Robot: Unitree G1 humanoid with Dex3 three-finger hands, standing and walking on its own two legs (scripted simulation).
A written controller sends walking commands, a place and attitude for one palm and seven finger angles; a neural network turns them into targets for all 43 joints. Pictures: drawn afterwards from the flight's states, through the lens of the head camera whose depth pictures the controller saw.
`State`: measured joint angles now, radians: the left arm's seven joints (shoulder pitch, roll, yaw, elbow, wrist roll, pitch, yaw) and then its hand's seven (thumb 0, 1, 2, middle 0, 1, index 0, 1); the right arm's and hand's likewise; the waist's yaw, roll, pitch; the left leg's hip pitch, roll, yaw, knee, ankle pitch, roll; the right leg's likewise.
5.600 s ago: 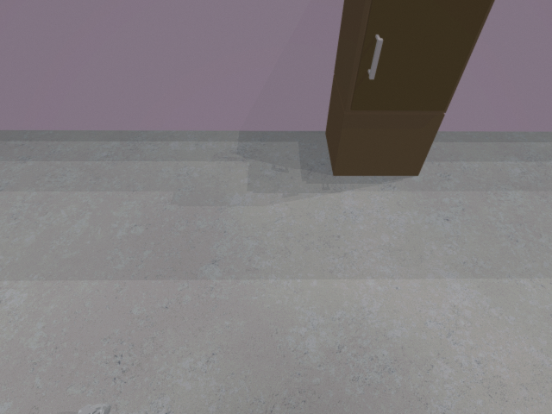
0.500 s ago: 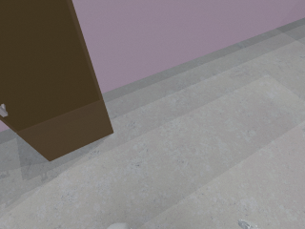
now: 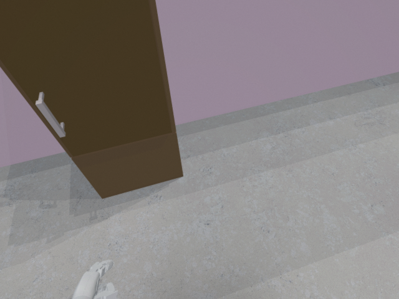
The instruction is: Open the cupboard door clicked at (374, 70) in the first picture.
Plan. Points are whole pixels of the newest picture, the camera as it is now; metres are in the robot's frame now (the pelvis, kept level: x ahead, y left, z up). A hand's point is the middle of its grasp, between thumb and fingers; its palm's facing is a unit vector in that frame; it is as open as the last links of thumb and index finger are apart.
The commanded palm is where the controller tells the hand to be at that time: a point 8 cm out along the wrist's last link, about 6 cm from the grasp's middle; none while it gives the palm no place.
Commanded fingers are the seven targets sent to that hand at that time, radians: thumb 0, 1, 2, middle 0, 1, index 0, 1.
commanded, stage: turn to face it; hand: left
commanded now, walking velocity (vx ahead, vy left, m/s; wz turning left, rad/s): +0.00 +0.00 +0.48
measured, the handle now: (52, 115) +0.67 +0.51 -0.08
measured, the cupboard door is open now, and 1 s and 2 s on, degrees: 0 0 0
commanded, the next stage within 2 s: take the last steps up to it in 0.32 s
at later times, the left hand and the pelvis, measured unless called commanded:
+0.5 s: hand out of the picture -0.07 +0.25 -0.18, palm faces +0.27 -0.93 -0.25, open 7.4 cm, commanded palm none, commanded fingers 0.00 0.90 0.90 -0.20 -0.30 -0.20 -0.30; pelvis -0.03 +0.04 +0.00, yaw +13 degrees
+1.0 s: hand out of the picture +0.07 +0.21 -0.15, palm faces +0.27 -0.94 -0.21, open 7.4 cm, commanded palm none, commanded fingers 0.00 0.90 0.90 -0.20 -0.30 -0.20 -0.30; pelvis +0.04 +0.02 +0.00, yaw +16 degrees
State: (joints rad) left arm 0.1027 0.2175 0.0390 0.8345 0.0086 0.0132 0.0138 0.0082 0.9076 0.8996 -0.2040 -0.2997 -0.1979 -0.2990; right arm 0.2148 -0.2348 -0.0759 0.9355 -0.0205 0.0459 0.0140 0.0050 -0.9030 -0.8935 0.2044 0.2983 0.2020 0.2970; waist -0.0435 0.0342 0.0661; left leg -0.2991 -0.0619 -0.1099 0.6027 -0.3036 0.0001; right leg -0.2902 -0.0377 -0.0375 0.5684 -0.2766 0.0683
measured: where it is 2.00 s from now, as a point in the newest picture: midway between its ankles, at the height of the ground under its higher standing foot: (183, 292)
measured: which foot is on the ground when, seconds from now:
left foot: down 0.00-0.00, up 0.02-0.38, down 0.40-0.96, up 0.98-1.00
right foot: down 0.00-0.40, up 0.42-0.94, down 0.96-1.00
